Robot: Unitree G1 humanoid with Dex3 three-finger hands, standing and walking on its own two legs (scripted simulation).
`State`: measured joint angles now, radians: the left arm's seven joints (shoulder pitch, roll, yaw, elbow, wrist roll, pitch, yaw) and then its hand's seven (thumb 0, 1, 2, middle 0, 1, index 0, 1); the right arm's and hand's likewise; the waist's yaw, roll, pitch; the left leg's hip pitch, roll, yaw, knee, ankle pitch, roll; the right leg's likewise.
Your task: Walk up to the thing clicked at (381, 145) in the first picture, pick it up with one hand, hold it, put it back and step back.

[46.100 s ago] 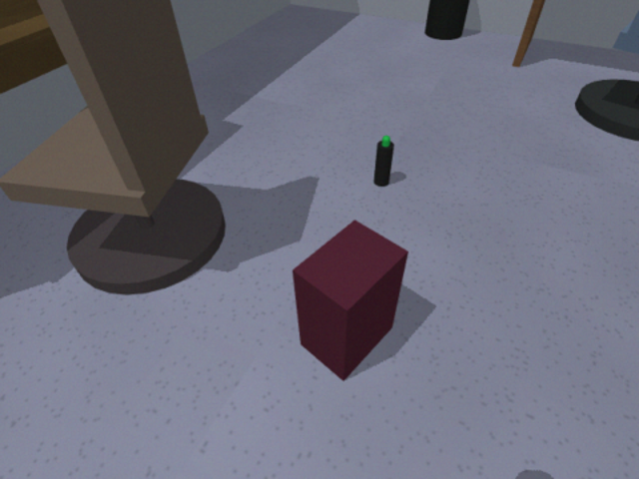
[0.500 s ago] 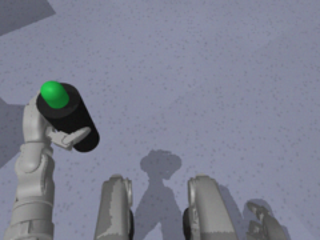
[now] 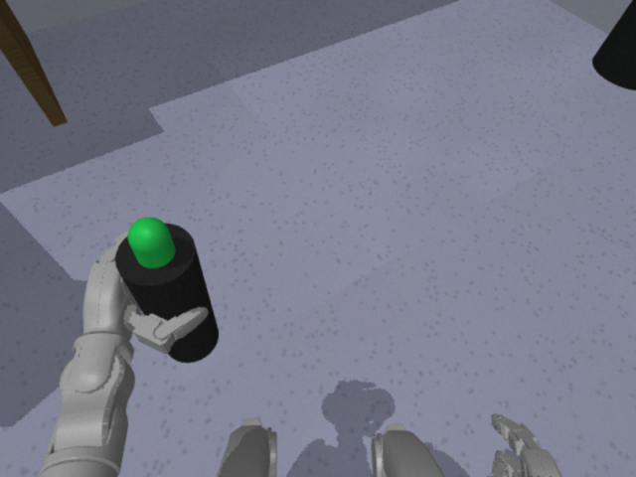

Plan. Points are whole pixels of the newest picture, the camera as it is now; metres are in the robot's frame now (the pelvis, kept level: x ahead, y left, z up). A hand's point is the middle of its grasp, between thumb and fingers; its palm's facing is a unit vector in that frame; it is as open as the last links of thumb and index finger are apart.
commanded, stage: lift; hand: left
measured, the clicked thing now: (173, 293) +0.36 +0.19 +0.01
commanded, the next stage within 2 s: hold in 0.98 s
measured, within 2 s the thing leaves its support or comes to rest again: neither
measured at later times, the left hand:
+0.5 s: hand (166, 263) +0.35 +0.18 +0.09, palm faces +0.08 -1.00 -0.04, open 10.7 cm
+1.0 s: hand (173, 245) +0.36 +0.16 +0.12, palm faces +0.07 -1.00 -0.02, open 10.7 cm
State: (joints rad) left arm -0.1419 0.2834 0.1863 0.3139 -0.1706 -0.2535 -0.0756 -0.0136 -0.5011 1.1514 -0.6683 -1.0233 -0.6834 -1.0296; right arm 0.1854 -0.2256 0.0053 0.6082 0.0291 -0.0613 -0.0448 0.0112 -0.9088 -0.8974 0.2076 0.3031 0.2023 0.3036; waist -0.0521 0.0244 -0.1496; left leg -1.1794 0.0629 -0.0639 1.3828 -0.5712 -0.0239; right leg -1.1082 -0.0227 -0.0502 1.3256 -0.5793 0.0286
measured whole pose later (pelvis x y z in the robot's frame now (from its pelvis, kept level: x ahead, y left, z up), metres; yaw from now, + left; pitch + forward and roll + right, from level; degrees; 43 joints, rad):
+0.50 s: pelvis +0.02 +0.00 +0.06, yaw +1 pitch +14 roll -2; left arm -0.11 0.23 0.15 0.35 -0.17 -0.31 -0.06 -0.01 -0.50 1.15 -0.67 -1.02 -0.68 -1.03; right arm 0.22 -0.21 0.02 0.63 0.01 -0.05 -0.05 0.01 -0.92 -0.90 0.21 0.30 0.20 0.30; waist -0.04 0.02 -0.08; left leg -0.85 0.06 -0.03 1.10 -0.49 -0.02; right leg -0.80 -0.03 -0.04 1.05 -0.49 0.03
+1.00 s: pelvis +0.03 -0.01 +0.08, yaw +1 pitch +10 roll -1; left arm -0.10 0.21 0.16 0.40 -0.18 -0.33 -0.10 -0.01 -0.50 1.15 -0.67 -1.02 -0.68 -1.03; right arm 0.23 -0.22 0.00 0.66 0.01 -0.02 -0.05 0.01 -0.91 -0.90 0.21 0.30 0.20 0.30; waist -0.04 0.02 -0.05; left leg -0.68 0.07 -0.02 0.95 -0.45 -0.04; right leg -0.63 -0.02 -0.04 0.92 -0.46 0.02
